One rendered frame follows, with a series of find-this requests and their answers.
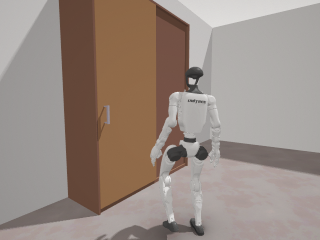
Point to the robot right hand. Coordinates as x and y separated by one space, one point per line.
215 153

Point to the handle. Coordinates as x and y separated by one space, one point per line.
107 114

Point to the left robot upper arm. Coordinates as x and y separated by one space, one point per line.
174 100

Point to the left robot forearm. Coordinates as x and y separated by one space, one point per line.
163 135

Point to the wardrobe door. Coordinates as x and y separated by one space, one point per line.
125 48
171 58

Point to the robot left hand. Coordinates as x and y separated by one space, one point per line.
155 153

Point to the robot left foot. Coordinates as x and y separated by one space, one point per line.
173 226

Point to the robot torso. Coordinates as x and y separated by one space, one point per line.
192 112

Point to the right robot forearm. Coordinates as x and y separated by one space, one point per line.
216 138

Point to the right robot upper arm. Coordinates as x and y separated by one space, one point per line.
213 112

